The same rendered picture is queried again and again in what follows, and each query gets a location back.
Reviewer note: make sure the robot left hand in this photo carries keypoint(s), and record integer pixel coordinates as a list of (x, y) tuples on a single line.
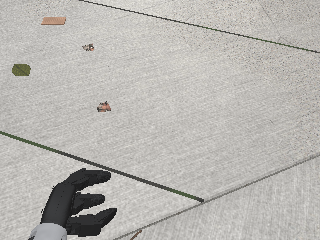
[(64, 202)]

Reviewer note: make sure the robot left forearm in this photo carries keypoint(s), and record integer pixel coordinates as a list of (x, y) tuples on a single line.
[(48, 231)]

